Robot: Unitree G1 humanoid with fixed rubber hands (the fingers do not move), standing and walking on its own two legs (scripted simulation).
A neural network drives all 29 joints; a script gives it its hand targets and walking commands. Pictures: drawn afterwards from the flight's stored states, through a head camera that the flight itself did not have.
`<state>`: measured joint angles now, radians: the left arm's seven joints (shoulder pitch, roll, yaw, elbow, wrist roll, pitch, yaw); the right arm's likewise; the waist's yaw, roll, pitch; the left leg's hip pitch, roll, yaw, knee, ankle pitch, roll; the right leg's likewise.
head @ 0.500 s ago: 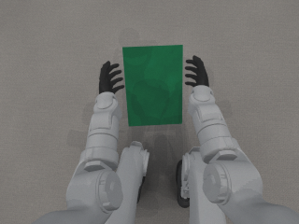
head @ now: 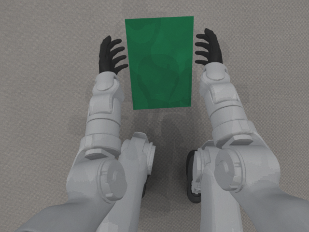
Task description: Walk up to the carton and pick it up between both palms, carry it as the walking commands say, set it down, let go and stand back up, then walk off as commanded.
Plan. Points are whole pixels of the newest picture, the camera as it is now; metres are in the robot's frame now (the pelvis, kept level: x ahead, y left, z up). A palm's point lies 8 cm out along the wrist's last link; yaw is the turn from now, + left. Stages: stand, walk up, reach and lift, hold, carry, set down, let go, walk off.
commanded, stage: set down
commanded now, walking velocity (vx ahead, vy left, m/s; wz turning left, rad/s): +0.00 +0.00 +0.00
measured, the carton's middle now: (159, 63) +0.53 +0.06 -0.22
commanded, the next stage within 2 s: none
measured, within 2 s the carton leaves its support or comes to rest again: neither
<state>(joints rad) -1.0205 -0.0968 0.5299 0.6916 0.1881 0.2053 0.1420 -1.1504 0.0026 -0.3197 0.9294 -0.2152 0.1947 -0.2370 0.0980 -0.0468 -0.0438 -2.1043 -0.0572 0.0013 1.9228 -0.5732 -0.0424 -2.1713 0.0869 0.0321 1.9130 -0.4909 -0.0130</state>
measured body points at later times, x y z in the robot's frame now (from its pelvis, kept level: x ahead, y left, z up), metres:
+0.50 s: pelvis +0.00 +0.00 -0.06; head +0.34 +0.00 +0.24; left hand +0.50 +0.18 -0.19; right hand +0.54 -0.08 -0.21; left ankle +0.10 +0.13 -0.41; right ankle +0.12 -0.10 -0.41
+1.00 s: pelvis +0.00 +0.01 -0.08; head +0.35 +0.01 +0.20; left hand +0.52 +0.20 -0.22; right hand +0.56 -0.06 -0.23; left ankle +0.10 +0.13 -0.41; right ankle +0.12 -0.10 -0.41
